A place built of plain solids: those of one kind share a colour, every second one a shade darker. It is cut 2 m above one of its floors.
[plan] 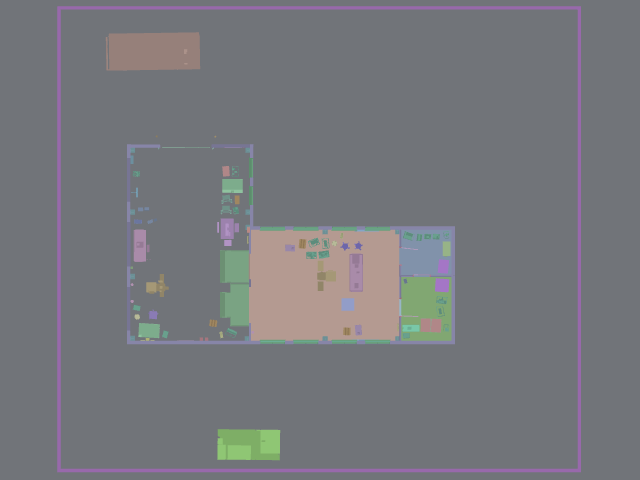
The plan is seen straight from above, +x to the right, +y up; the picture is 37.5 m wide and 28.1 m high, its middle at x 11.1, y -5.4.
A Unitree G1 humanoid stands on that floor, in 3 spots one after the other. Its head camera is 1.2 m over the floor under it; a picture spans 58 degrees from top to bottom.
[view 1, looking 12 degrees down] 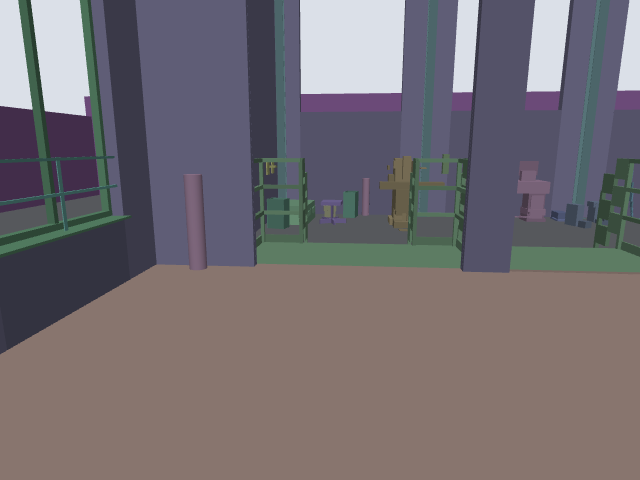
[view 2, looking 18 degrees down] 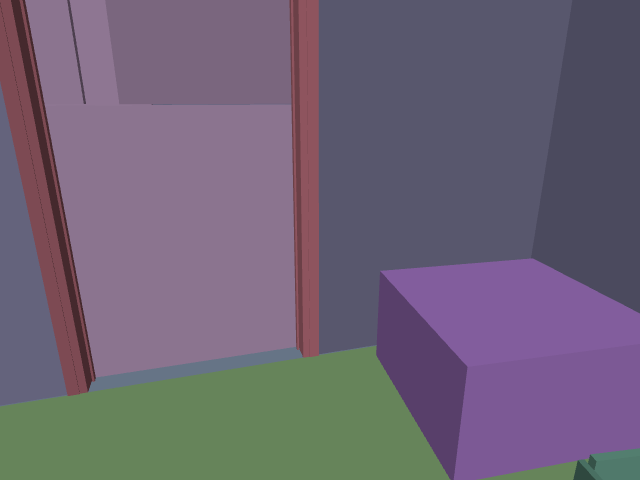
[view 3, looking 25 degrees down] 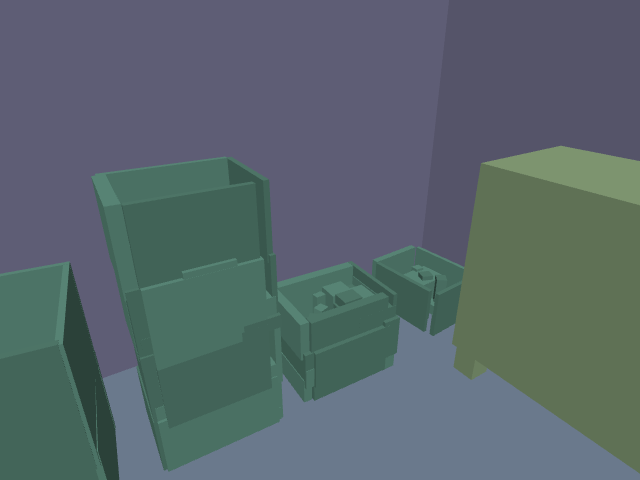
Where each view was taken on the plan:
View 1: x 11.30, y -9.20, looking -175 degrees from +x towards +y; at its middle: ground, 8.22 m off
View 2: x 17.10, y -9.35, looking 74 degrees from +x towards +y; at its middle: wall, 1.96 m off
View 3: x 17.10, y -6.35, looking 57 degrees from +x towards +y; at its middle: wall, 2.04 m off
